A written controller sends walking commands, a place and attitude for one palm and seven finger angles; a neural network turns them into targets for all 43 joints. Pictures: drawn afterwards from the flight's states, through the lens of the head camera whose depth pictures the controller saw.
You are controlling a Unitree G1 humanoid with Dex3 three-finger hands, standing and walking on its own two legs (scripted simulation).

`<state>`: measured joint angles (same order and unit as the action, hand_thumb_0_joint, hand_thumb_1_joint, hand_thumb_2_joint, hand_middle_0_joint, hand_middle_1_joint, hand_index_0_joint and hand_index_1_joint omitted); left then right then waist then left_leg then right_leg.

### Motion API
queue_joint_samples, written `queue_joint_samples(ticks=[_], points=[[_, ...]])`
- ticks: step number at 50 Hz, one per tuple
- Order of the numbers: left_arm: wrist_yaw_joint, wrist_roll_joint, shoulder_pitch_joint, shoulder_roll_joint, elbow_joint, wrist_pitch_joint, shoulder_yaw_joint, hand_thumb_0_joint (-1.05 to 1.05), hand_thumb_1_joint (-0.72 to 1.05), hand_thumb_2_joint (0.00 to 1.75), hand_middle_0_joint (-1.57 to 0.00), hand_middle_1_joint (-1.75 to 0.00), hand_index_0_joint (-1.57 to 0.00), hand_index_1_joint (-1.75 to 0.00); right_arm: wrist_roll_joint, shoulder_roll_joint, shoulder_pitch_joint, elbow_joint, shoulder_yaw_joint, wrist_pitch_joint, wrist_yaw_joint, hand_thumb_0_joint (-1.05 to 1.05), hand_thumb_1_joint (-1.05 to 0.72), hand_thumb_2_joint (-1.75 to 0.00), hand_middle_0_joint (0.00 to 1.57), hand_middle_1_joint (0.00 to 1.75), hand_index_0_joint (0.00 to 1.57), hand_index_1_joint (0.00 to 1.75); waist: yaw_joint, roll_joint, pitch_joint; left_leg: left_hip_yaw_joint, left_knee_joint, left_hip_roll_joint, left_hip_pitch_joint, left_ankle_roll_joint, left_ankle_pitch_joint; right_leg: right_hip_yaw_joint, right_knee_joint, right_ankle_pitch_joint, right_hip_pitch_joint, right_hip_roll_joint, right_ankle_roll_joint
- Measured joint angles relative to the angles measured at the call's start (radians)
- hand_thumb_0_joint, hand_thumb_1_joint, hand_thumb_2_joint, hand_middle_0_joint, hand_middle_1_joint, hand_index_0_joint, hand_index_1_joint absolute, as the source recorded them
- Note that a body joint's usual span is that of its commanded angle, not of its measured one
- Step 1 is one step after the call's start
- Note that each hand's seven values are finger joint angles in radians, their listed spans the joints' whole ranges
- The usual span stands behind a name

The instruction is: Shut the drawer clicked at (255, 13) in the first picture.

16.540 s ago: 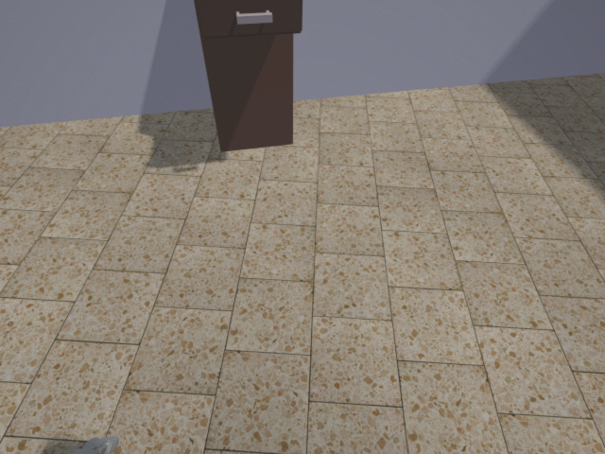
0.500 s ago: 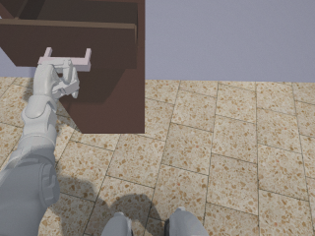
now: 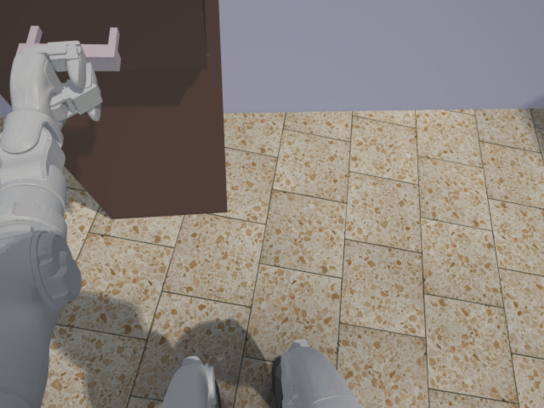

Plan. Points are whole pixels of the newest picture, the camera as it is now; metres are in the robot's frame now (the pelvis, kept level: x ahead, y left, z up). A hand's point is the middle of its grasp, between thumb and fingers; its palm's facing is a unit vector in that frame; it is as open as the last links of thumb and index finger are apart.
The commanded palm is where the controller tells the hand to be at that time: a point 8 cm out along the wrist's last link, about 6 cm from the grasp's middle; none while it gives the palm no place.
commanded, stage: push the drawer shut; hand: left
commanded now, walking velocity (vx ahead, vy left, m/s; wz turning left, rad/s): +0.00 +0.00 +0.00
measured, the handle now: (73, 46) +0.62 +0.21 +0.09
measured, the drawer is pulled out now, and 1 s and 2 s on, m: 0.04 0.00 0.00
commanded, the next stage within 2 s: pull the fist back off the drawer in 0.64 s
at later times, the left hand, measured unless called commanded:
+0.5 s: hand (88, 65) +0.59 +0.19 +0.08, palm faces +0.00 -1.00 -0.04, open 3.1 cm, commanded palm +0.60 +0.21 +0.09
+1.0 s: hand (88, 63) +0.59 +0.19 +0.09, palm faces +0.00 -1.00 -0.04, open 3.3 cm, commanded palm +0.59 +0.20 +0.09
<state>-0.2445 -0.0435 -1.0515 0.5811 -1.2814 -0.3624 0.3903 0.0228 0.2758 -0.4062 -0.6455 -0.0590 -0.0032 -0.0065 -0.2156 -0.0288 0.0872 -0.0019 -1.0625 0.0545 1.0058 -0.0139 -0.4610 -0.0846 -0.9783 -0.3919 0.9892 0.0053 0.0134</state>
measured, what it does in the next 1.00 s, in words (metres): stands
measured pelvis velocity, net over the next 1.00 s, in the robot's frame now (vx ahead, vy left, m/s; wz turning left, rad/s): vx -0.02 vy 0.01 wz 0.00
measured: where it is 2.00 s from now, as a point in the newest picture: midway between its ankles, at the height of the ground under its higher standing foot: outside the picture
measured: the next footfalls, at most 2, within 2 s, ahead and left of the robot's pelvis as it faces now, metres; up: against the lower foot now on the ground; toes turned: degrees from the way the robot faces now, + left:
none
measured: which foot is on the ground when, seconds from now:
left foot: down 0.00-1.00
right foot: down 0.00-1.00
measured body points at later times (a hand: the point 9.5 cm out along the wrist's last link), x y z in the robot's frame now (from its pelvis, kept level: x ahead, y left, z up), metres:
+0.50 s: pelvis +0.00 +0.01 -0.01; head +0.18 +0.04 +0.40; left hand +0.58 +0.25 +0.09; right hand -0.05 -0.25 -0.10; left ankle +0.01 +0.11 -0.66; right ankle +0.03 -0.12 -0.66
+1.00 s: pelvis -0.02 +0.01 -0.02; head +0.17 +0.04 +0.39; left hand +0.58 +0.24 +0.09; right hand -0.07 -0.24 -0.10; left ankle +0.01 +0.11 -0.66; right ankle +0.03 -0.12 -0.66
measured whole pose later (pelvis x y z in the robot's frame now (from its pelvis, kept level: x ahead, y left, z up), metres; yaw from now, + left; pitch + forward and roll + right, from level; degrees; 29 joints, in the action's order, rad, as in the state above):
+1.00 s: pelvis -0.02 +0.01 -0.02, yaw +0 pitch +28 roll -6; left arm -0.21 0.04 -1.34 0.74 -1.40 -0.25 0.34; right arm 0.06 0.28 -0.46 -0.65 -0.10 0.04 0.01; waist -0.30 -0.04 0.08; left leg 0.04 -1.15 0.05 1.19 -0.02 -0.45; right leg -0.12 -1.02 -0.37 1.14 0.00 0.01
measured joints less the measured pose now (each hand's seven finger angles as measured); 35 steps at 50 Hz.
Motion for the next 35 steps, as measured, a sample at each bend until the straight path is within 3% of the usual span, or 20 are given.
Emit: queue_joint_samples(ticks=[13,19,35], points=[[0.023,0.044,-0.127,0.07,-0.045,0.047,0.011,0.03,0.78,0.91,-1.4,-1.6,-1.4,-1.6,0.021,-0.001,-0.022,0.01,-0.01,-0.025,0.013,0.0,-0.91,-0.9,0.21,0.3,0.2,0.3,-0.043,-0.008,-0.004,0.008,-0.025,0.005,0.068,-0.005,-0.012,-0.006,-0.005,-0.003,0.058,0.005,-0.005],[0.007,0.057,-0.149,0.085,-0.066,0.051,0.009,0.01,0.7,0.93,-1.4,-1.6,-1.4,-1.6,0.026,-0.007,-0.046,0.003,-0.018,-0.034,0.017,0.0,-0.91,-0.9,0.21,0.3,0.2,0.3,-0.042,-0.011,-0.002,0.016,-0.028,0.003,0.08,-0.006,-0.014,-0.014,-0.002,-0.004,0.063,0.005,-0.006],[0.022,0.064,-0.258,0.146,-0.115,0.086,-0.058,0.04,0.6,0.92,-1.4,-1.6,-1.4,-1.6,0.032,-0.002,-0.037,-0.013,-0.035,0.016,0.007,0.0,-0.91,-0.9,0.21,0.3,0.2,0.3,-0.076,-0.009,-0.004,0.046,-0.068,-0.002,0.159,-0.005,-0.002,-0.042,-0.024,0.008,0.122,0.0,-0.003]])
